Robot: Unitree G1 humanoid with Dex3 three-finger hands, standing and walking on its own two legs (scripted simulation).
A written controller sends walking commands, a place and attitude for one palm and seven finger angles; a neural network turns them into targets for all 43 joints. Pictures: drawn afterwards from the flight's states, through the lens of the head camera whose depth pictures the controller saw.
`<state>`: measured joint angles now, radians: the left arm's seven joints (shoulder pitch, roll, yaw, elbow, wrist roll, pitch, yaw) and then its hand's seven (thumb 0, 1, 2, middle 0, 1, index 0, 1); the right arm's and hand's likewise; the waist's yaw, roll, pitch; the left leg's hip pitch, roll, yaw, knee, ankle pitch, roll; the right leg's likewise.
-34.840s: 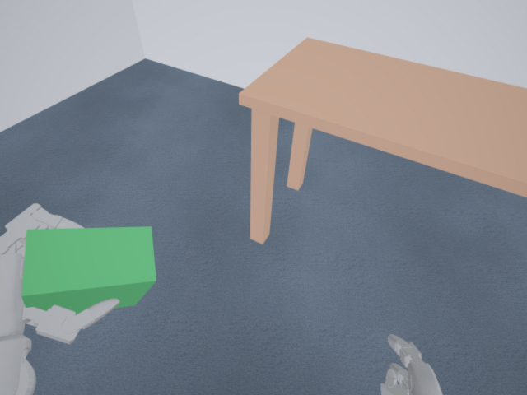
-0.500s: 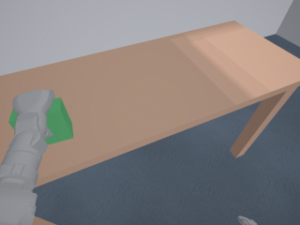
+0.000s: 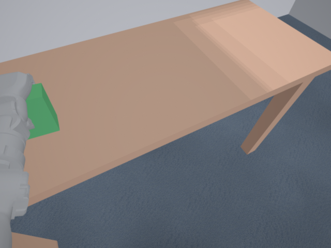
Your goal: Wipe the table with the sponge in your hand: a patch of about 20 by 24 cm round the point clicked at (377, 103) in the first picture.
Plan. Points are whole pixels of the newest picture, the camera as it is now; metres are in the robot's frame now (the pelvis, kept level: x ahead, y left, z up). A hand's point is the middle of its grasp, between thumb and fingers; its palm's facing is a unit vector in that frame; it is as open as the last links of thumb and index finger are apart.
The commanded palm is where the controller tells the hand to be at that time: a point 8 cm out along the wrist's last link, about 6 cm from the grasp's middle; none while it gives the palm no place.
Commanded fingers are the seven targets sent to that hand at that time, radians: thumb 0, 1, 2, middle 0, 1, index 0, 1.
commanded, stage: wipe forward along the middle lane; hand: left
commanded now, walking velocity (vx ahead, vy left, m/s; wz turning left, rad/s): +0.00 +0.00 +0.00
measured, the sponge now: (27, 119) +0.42 +0.36 +0.05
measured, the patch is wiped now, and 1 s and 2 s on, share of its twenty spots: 0.95 0.95 0.95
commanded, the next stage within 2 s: slide back across to the first lane in 0.32 s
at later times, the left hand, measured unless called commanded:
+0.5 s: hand (18, 91) +0.48 +0.39 +0.09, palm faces -0.13 +0.00 -0.99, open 10.3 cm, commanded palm +0.46 +0.38 +0.12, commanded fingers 0.00 0.10 1.30 -1.20 -1.60 -1.20 -1.60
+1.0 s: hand out of the picture +0.44 +0.45 +0.09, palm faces -0.15 -0.01 -0.99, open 10.3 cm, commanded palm +0.43 +0.44 +0.14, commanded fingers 0.00 0.10 1.30 -1.20 -1.60 -1.20 -1.60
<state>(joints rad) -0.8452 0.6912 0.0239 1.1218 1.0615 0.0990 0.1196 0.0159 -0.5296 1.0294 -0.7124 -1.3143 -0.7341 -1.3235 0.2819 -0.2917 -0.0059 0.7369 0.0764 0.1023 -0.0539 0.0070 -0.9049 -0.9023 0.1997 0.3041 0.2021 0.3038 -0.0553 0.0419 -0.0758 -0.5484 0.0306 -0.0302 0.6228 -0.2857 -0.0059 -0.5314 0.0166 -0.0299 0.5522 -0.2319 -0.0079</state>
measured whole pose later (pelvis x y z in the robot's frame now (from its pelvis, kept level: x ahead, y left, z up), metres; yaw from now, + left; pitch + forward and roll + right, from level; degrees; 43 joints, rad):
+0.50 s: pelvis +0.03 +0.02 +0.00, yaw -1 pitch +16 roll -3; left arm -0.91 0.76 0.09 1.16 1.10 0.07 0.10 0.02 -0.54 1.03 -0.72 -1.31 -0.74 -1.32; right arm 0.32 -0.28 -0.01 0.73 0.06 0.14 -0.03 0.01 -0.90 -0.90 0.20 0.30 0.20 0.30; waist -0.08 0.04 -0.10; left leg -0.60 0.03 -0.01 0.66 -0.34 0.01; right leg -0.57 0.02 -0.01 0.55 -0.26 0.01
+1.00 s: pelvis +0.04 +0.03 +0.00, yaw +0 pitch +13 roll -3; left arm -0.75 0.82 0.17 1.02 1.08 -0.02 0.01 0.01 -0.53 1.03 -0.71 -1.31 -0.73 -1.32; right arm 0.28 -0.30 -0.02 0.70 0.07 0.16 -0.05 0.00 -0.90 -0.90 0.20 0.30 0.20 0.30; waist -0.03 0.03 -0.07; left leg -0.51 0.01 -0.02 0.62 -0.34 0.03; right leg -0.46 0.00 -0.02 0.49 -0.26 0.02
